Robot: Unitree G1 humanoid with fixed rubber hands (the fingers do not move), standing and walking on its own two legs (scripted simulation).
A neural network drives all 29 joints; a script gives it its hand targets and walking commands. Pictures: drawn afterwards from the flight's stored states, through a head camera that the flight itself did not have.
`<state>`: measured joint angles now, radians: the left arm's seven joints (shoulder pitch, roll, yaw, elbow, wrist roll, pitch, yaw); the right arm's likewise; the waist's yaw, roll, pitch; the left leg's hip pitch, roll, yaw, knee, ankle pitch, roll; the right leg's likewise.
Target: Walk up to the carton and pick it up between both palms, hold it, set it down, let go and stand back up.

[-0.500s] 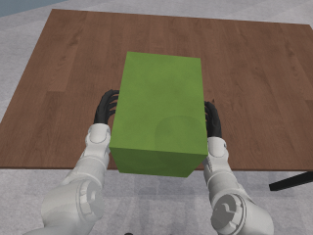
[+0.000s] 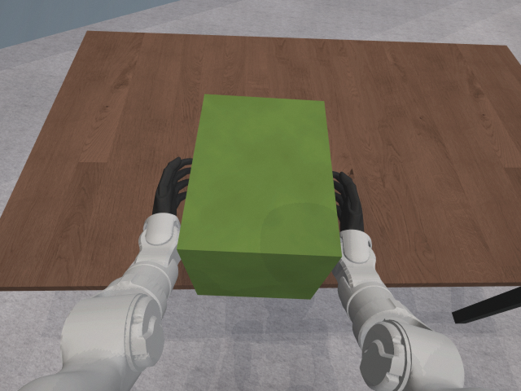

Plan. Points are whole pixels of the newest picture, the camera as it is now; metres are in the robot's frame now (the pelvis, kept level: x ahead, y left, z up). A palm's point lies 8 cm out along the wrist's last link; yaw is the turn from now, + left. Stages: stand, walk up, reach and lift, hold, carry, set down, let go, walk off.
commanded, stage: reach and lift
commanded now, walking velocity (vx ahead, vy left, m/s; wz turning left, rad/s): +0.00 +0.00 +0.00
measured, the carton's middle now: (259, 200) +0.44 +0.00 -0.02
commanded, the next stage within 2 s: none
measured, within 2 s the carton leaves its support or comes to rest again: leaves its support in 0.26 s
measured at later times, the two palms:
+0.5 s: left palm (152, 195) +0.40 +0.16 +0.05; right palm (350, 206) +0.38 -0.13 +0.04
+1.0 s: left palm (136, 179) +0.38 +0.16 +0.13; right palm (372, 194) +0.36 -0.13 +0.12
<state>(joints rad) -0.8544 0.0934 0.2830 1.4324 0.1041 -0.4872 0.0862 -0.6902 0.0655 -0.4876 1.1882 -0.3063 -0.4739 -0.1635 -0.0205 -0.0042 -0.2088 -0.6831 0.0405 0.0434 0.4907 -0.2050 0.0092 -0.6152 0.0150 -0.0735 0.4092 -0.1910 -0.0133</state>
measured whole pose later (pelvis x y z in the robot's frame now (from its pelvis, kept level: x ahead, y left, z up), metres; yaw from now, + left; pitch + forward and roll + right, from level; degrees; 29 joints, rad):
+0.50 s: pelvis +0.00 +0.00 -0.01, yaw +3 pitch +18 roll -3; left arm -0.76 0.13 -0.01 1.24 -0.17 -0.29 0.14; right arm -0.61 0.00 -0.10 0.96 0.05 -0.19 -0.21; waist -0.06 0.06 -0.27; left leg -0.65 0.02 -0.03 0.61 -0.27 0.01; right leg -0.55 0.02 -0.05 0.50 -0.27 0.00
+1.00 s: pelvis -0.02 +0.00 +0.02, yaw +2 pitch +2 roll -1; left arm -0.81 0.06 0.33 1.03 0.17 0.08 0.06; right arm -0.71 0.05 -0.30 0.94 -0.08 0.04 -0.16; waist -0.03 -0.02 -0.10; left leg -0.24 0.01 0.01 0.35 -0.14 0.00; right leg -0.19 0.02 0.01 0.31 -0.16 0.00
